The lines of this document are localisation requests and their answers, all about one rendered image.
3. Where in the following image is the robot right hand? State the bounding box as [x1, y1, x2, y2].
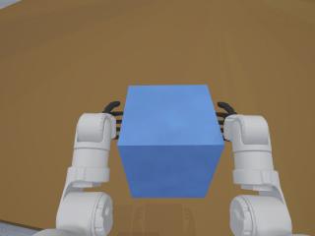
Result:
[216, 101, 237, 142]

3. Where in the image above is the left robot upper arm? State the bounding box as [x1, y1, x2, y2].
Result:
[32, 191, 113, 236]

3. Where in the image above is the carton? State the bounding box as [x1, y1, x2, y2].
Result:
[117, 85, 225, 199]

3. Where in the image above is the right robot upper arm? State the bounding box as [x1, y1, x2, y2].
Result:
[229, 195, 310, 236]

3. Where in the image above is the robot left hand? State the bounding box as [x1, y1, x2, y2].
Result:
[102, 101, 124, 140]

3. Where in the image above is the right robot forearm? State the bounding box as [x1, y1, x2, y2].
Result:
[223, 114, 292, 231]

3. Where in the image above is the left robot forearm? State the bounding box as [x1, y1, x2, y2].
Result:
[56, 113, 116, 227]

